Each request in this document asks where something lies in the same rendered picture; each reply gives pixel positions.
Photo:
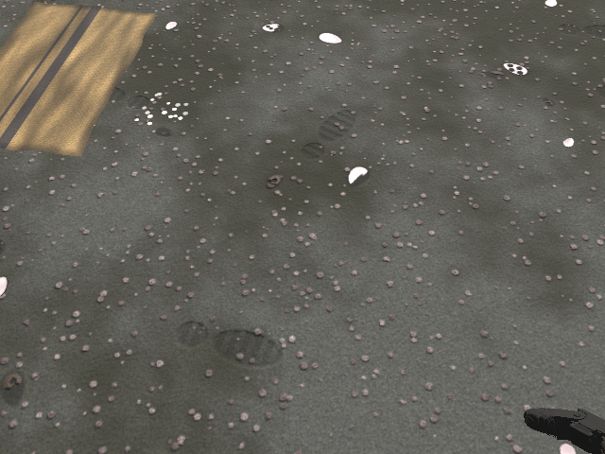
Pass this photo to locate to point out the right robot hand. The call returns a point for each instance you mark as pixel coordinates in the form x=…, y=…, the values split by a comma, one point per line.
x=582, y=428

